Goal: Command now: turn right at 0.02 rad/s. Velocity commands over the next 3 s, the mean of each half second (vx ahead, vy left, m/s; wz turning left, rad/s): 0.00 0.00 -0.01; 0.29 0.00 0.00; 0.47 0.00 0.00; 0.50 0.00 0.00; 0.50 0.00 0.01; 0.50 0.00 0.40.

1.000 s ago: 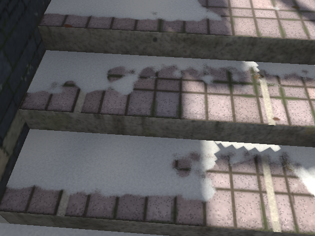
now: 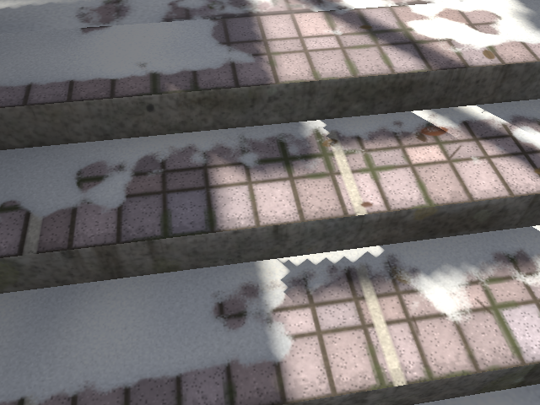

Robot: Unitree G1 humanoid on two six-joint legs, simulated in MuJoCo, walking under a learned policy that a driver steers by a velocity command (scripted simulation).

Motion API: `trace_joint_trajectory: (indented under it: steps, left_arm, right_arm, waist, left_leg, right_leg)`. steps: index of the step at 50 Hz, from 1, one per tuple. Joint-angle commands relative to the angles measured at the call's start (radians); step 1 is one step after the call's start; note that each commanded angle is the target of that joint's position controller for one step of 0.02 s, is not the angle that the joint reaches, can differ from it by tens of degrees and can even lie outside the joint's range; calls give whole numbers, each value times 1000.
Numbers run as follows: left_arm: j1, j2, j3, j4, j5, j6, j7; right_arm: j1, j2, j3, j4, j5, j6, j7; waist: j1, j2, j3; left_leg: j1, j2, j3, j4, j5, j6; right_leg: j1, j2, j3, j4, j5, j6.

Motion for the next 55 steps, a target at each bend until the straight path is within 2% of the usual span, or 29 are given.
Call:
trace_joint_trajectory:
  steps: [1, 12, 25, 26, 27, 28, 29, 31, 32, 34, 37, 39, 40, 42, 43, 44, 45, 46, 47, 48, 49, 50, 51, 52, 53, 54, 55]
  left_arm:
    - [-41, 106, 22, -31, -2, -14, 3]
    - [-22, 117, 14, 58, -5, -15, 12]
    - [-19, 113, 3, 119, -6, -15, 14]
    - [-3, 103, 0, 131, -5, -14, 14]
    - [42, 66, -18, 155, 20, -9, 9]
    - [38, 88, -11, 159, 19, -5, 7]
    - [35, 109, -5, 157, 18, -2, 4]
    - [32, 111, -3, 148, 17, -3, -3]
    - [-13, 156, 16, 125, -35, -28, 9]
    - [30, 120, 12, 131, -36, -60, 8]
    - [73, 92, 8, 135, -38, -91, -5]
    - [104, 112, 14, 135, -41, -107, -12]
    - [136, 135, 21, 142, -44, -115, -16]
    - [270, 181, 41, 175, -45, -127, -22]
    - [370, 191, 48, 200, -38, -127, -26]
    - [432, 191, 49, 218, -31, -126, -28]
    - [426, 161, 39, 215, -25, -126, -25]
    - [384, 144, 31, 198, -26, -123, -17]
    - [320, 143, 28, 174, -30, -116, -9]
    - [234, 150, 27, 140, -35, -105, 0]
    - [144, 174, 30, 105, -38, -95, 7]
    - [95, 203, 39, 83, -39, -89, 10]
    - [90, 236, 49, 78, -36, -90, 11]
    - [92, 238, 48, 80, -22, -85, 9]
    - [86, 200, 39, 76, -25, -89, 4]
    - [71, 150, 26, 67, -19, -93, 1]
    - [73, 23, -4, 43, 14, -98, -3]
  right_arm:
    - [-11, -131, -21, -30, 1, -7, -8]
    - [-13, -123, -12, 7, 2, -1, -8]
    - [16, -118, -5, 38, 3, 0, -13]
    - [36, -107, -3, 50, 3, 2, -13]
    - [58, -68, 15, 66, -16, 18, -6]
    - [55, -90, 6, 64, -15, 26, -1]
    - [51, -109, 0, 58, -16, 30, 2]
    - [59, -114, -4, 50, -16, 30, 8]
    - [36, -156, -21, 35, 31, 1, -10]
    - [75, -117, -15, 40, 31, -34, -14]
    - [95, -82, -10, 31, 34, -66, -2]
    - [88, -78, -9, 11, 32, -85, 8]
    - [92, -71, -7, 2, 32, -97, 15]
    - [55, -70, -7, -24, 25, -117, 32]
    - [-21, -74, -7, -55, 29, -124, 39]
    - [-105, -71, -5, -98, 39, -126, 43]
    - [-164, -72, -3, -132, 63, -118, 45]
    - [-199, -64, 3, -164, 74, -112, 45]
    - [-208, -57, 9, -189, 68, -109, 48]
    - [-190, -57, 11, -195, 56, -106, 50]
    - [-145, -38, 20, -189, 39, -105, 61]
    - [-71, -26, 20, -161, 29, -101, 69]
    - [21, -57, 0, -127, 26, -91, 65]
    - [204, -107, -31, -63, 27, -68, 50]
    - [304, -147, -55, -36, 28, -51, 38]
    - [397, -166, -70, -10, 22, -38, 28]
    - [486, -219, -75, 29, 11, -33, 17]
  waist:
    - [-8, 18, -39]
    - [-2, 8, -35]
    - [1, 12, -28]
    - [2, 10, -50]
    - [12, 10, -34]
    - [10, 6, 12]
    - [8, 6, 26]
    - [4, 12, 76]
    - [-1, 13, 103]
    - [3, 11, 69]
    - [10, -2, 87]
    - [18, -33, 77]
    - [20, -72, 63]
    - [61, -110, 1]
    - [115, -128, -32]
    - [150, -194, -7]
    - [140, -135, 30]
    - [118, -104, 40]
    - [85, -73, 54]
    - [51, -62, 57]
    - [9, -56, 39]
    - [-23, -80, 0]
    - [-73, -94, -33]
    - [-152, -127, -106]
    - [-205, -101, -144]
    - [-261, -20, -142]
    - [-242, 284, -110]
  left_leg:
    - [-22, 38, -37, -88, 134, 28]
    - [-23, 21, -24, -91, 139, 28]
    - [-34, 11, -18, -95, 125, 27]
    - [-26, 1, -8, -100, 40, 28]
    - [-28, 52, -79, -158, -25, 45]
    - [-38, 30, -67, -144, -133, 56]
    - [-53, 19, -68, -134, -228, 71]
    - [-93, 18, -90, -138, -348, 97]
    - [-125, -6, -47, -99, -336, 89]
    - [-122, 12, -78, -75, -338, 107]
    - [-149, 15, -100, -40, -309, 132]
    - [-174, -11, -76, 19, -204, 138]
    - [-208, -33, -44, 85, -115, 132]
    - [-353, -57, 18, 271, 128, 89]
    - [-493, -62, 30, 414, 67, 72]
    - [-711, -55, 8, 592, -334, 69]
    - [-852, 22, -63, 703, -440, 80]
    - [-908, 83, -93, 709, -441, 92]
    - [-879, 125, -82, 621, -399, 95]
    - [-751, 139, -63, 482, -311, 85]
    - [-486, 110, -15, 334, -131, 67]
    - [-196, 43, 39, 243, 67, 44]
    - [-4, -27, 89, 218, 207, 25]
    - [157, -78, 127, 282, 161, 17]
    - [247, -75, 125, 251, 132, 30]
    - [310, -70, 118, 160, 101, 46]
    - [334, 125, -179, 29, 77, 96]
  right_leg:
    - [31, -54, 56, -68, 157, -24]
    - [41, -56, 51, -70, 169, -19]
    - [34, -54, 44, -75, 153, -19]
    - [42, -45, 36, -83, 61, -21]
    - [45, -92, 97, -146, -24, -24]
    - [19, -73, 93, -140, -140, -34]
    - [-4, -60, 91, -130, -250, -47]
    - [-57, -54, 100, -126, -373, -69]
    - [-91, -32, 64, -91, -374, -65]
    - [-87, -53, 97, -74, -380, -86]
    - [-71, -74, 146, -68, -362, -123]
    - [-18, -88, 191, -73, -267, -152]
    - [41, -113, 235, -65, -162, -174]
    - [253, -214, 367, -49, 181, -241]
    - [386, -280, 457, -79, 291, -285]
    - [504, -392, 586, -133, 379, -337]
    - [535, -448, 610, -139, 356, -331]
    - [525, -455, 561, -163, 308, -281]
    - [455, -431, 473, -216, 258, -221]
    - [331, -388, 384, -273, 192, -174]
    - [129, -299, 261, -307, 162, -140]
    - [-50, -216, 157, -326, 149, -119]
    - [-133, -181, 107, -302, 205, -112]
    - [-149, -161, 59, -180, 376, -96]
    - [-161, -128, 8, -17, 467, -59]
    - [-204, -92, -17, 219, 440, -18]
    - [-389, -18, -13, 642, -149, 25]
